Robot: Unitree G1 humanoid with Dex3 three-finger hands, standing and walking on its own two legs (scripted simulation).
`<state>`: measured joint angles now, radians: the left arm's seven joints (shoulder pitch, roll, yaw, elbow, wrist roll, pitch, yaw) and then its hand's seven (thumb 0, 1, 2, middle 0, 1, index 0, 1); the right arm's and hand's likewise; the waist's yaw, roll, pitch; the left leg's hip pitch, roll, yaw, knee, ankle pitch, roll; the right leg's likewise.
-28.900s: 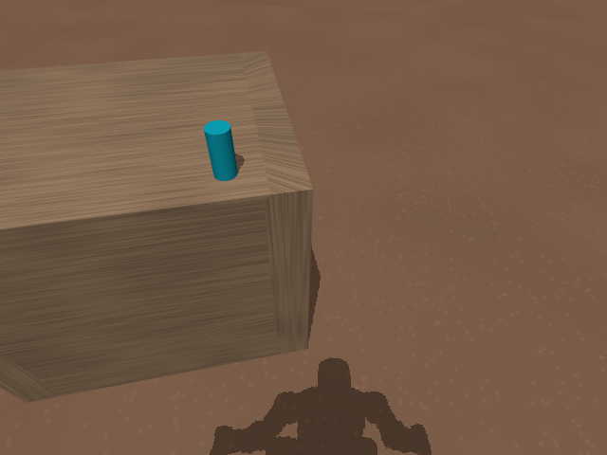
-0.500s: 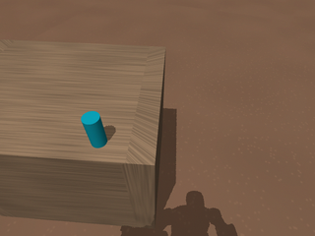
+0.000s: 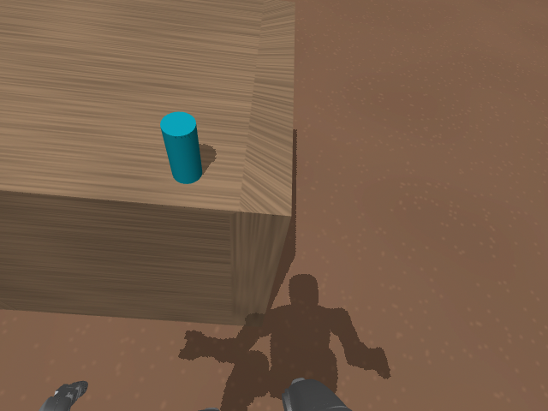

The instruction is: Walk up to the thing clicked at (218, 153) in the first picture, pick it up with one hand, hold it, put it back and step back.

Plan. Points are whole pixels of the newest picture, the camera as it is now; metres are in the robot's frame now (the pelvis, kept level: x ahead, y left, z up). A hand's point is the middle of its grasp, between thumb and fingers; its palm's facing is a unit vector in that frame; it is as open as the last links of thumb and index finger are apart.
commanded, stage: step back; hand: left
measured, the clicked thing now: (183, 150) +0.51 +0.15 +0.04
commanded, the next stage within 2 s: none
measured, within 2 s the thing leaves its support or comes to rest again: neither
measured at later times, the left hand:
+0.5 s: hand out of the picture +0.02 +0.24 -0.13, palm faces -0.03 -0.91 -0.41, open 7.4 cm
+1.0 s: hand out of the picture -0.18 +0.22 -0.16, palm faces -0.07 -0.91 -0.41, open 7.4 cm
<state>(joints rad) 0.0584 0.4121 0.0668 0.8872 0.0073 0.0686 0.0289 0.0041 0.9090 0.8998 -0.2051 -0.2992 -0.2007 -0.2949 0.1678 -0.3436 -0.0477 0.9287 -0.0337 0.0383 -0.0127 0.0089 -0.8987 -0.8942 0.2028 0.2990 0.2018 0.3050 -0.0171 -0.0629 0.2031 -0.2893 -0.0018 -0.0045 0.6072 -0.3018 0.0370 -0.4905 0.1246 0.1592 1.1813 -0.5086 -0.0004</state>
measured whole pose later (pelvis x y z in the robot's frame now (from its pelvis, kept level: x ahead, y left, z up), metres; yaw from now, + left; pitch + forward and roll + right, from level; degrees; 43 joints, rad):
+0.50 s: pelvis -0.11 -0.02 +0.00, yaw -1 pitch -1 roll +1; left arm 0.13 0.35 0.07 0.77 0.03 0.04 0.01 0.01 0.90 0.90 -0.21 -0.30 -0.21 -0.30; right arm 0.16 -0.42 -0.04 0.86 0.00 0.04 -0.03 0.01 -0.90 -0.89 0.20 0.30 0.20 0.30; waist 0.01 0.01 0.16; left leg -0.37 -0.07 -0.10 0.96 -0.52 -0.02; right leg -0.34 -0.01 0.02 0.61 -0.26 -0.02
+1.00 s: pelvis -0.27 -0.05 -0.02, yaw -4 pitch -3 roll -2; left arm 0.19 0.37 0.09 0.87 0.03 0.05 -0.01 0.01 0.91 0.90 -0.21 -0.30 -0.20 -0.30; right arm 0.09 -0.42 -0.05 0.81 -0.02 0.05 -0.02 0.01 -0.90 -0.89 0.20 0.30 0.20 0.31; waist 0.01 0.06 0.19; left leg -0.47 0.09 -0.07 0.73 -0.28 -0.02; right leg -0.23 0.05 0.02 0.68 -0.41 -0.01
